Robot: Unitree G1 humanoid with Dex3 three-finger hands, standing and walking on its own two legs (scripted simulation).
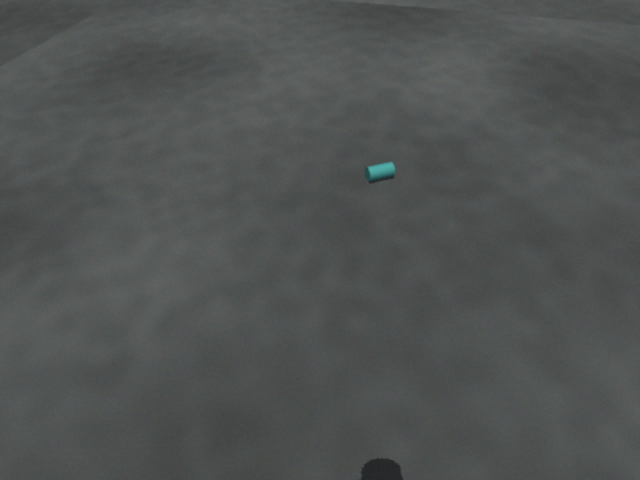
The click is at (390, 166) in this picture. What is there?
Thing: lying can
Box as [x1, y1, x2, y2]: [365, 162, 394, 180]
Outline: 393,164 391,162 387,162 366,167 366,178 368,180 372,180 393,175
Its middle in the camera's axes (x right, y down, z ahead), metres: +0.30 -0.32 +1.91
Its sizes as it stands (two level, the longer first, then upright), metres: 0.127 0.070 0.070
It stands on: the floor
